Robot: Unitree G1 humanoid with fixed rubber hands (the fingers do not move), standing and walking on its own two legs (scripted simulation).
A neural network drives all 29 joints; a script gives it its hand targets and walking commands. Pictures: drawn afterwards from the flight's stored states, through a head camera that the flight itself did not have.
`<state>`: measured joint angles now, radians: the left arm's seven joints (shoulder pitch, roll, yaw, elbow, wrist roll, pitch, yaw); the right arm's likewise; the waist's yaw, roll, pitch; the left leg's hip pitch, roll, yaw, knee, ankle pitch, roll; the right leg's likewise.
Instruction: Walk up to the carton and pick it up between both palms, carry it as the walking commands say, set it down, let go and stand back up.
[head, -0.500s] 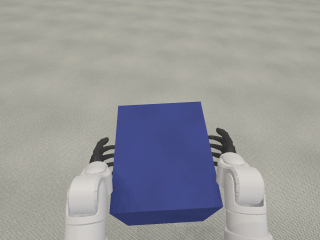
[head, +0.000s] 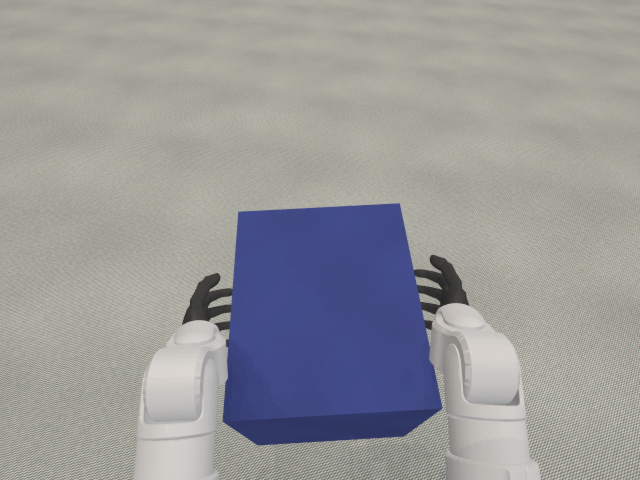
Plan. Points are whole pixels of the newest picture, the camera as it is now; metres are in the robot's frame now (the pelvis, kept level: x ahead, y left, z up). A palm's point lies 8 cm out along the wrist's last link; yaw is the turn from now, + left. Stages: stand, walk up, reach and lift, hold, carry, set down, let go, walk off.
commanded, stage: carry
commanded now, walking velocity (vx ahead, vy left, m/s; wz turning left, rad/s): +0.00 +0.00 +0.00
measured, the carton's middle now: (325, 330) +0.33 +0.00 +0.00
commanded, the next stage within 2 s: hold in 0.04 s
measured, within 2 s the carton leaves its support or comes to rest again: neither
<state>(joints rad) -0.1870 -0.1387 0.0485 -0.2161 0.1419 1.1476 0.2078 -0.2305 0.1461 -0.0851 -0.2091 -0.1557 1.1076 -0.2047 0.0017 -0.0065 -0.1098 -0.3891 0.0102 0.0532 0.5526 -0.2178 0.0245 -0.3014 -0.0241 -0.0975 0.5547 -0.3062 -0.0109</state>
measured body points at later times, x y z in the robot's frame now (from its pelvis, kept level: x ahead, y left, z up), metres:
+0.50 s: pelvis -0.02 +0.00 +0.01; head -0.09 +0.00 +0.45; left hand +0.27 +0.16 +0.05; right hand +0.29 -0.14 +0.08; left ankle +0.04 +0.11 -0.73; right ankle -0.02 -0.12 -0.73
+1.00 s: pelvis -0.02 +0.00 +0.01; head -0.03 +0.01 +0.45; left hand +0.29 +0.15 +0.00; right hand +0.31 -0.15 +0.03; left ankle +0.04 +0.11 -0.73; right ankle -0.01 -0.12 -0.73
